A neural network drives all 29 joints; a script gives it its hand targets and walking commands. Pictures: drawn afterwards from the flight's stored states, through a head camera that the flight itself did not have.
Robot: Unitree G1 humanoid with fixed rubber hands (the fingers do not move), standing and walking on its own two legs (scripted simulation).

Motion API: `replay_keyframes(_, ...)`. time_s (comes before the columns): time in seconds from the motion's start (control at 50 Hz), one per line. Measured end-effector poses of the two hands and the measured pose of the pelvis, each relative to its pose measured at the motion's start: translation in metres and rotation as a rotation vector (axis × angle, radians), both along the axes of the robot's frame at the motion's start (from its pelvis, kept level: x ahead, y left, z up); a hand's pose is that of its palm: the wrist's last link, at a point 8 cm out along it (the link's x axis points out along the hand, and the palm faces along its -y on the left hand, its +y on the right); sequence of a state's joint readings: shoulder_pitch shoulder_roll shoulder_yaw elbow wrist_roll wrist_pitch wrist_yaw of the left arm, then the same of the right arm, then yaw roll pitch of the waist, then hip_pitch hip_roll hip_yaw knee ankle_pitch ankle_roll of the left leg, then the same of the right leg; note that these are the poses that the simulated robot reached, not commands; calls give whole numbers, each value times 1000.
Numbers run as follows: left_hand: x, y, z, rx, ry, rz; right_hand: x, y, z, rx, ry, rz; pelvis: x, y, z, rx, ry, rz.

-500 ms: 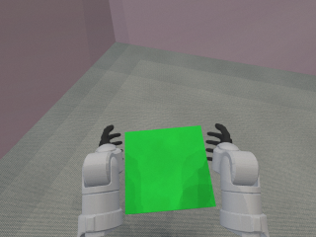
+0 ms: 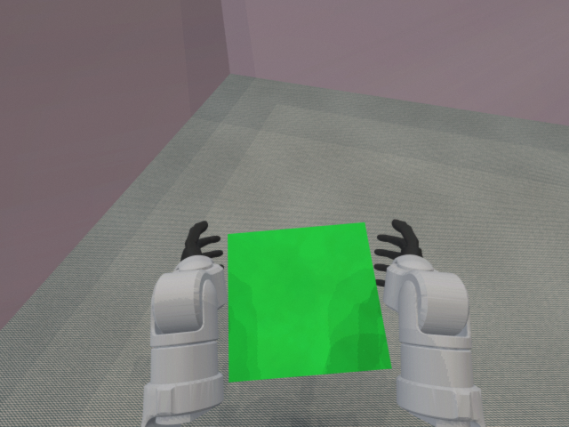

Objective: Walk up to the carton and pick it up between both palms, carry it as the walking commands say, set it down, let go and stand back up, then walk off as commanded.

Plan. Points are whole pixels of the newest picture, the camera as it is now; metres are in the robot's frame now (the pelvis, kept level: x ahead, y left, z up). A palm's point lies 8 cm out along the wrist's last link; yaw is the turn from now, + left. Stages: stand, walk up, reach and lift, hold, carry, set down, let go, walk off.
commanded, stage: carry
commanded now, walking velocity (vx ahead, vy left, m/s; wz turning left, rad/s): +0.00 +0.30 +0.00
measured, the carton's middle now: (302, 304) +0.32 -0.01 -0.02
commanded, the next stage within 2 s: none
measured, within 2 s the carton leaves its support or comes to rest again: neither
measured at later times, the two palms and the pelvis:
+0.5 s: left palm (66, 323) +0.25 +0.27 +0.09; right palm (302, 320) +0.24 +0.00 +0.10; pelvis -0.06 +0.14 +0.00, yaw +0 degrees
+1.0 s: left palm (17, 381) +0.18 +0.29 +0.10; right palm (284, 381) +0.18 +0.02 +0.10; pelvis -0.12 +0.16 +0.01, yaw -1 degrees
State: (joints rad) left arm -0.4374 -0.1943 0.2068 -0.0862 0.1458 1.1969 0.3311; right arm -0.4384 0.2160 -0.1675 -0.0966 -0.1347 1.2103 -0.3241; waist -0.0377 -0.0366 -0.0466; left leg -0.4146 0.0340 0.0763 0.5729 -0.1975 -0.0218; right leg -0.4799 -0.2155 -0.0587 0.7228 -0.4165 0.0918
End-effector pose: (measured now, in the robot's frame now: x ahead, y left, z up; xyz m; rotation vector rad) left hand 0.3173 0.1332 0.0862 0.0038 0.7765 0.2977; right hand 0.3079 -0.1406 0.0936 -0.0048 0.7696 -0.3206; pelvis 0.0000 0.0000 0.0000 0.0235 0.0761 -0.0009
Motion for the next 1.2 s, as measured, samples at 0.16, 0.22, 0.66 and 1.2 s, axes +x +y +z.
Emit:
replay_keyframes(0.16, -39, 60, 2, 15, 15, 105, -15, 60, -4, 25, 19, 106, -25, 39, 5, -25, 4, -8)
replay_keyframes(0.22, -45, 70, 10, 33, -17, 114, -21, 69, -6, 51, -14, 113, -33, 51, 0, -4, 5, -5)
replay_keyframes(0.66, -103, 180, 13, 28, 19, 105, -78, 181, 10, 1, 15, 110, -81, 158, 10, -41, -12, 0)
replay_keyframes(1.2, -140, 147, 13, 46, 32, 23, -133, 149, 8, 2, 20, 23, -123, 147, 8, -37, -28, -15)
